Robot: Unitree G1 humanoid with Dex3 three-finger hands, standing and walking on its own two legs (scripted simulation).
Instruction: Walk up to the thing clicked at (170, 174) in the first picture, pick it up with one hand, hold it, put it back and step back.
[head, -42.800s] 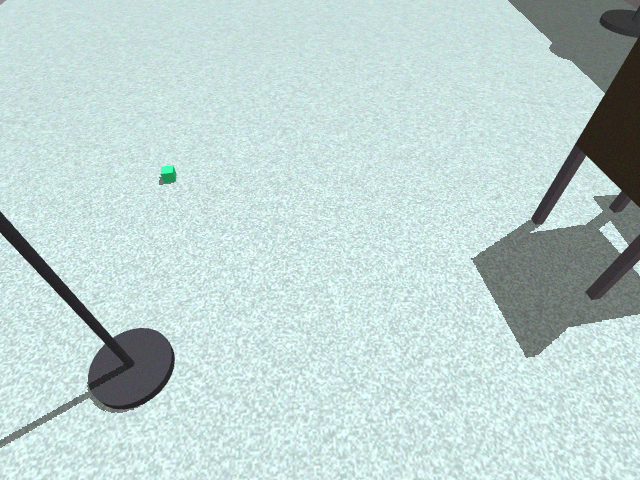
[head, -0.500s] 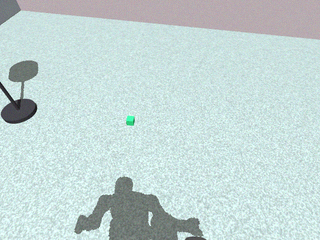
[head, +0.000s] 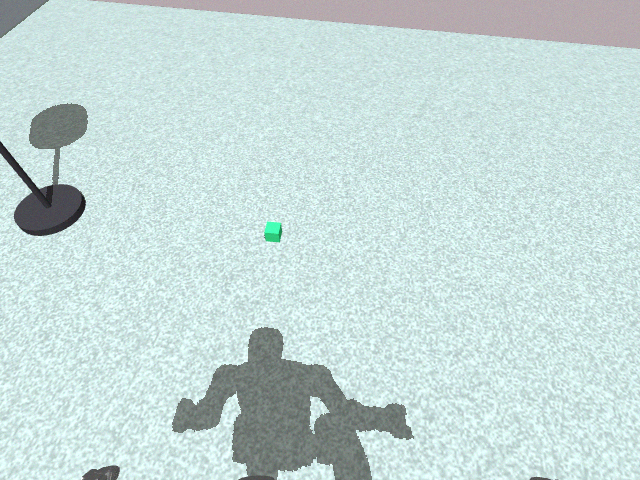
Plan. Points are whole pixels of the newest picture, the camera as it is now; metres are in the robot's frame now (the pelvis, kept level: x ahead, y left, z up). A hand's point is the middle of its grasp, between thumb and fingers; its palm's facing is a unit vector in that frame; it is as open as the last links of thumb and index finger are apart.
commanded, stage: step back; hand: left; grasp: from above
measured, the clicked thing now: (273, 232) +1.03 +0.22 -0.73
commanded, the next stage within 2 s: stand in 0.12 s
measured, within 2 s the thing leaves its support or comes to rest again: neither
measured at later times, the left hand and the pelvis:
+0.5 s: hand out of the picture +0.08 +0.25 -0.13, palm faces -0.03 -0.94 -0.33, open 7.4 cm; pelvis +0.00 +0.00 +0.02, yaw +0 degrees
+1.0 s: hand out of the picture +0.06 +0.25 -0.13, palm faces -0.04 -0.94 -0.35, open 7.4 cm; pelvis -0.01 -0.01 +0.02, yaw +0 degrees
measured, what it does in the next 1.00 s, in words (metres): stands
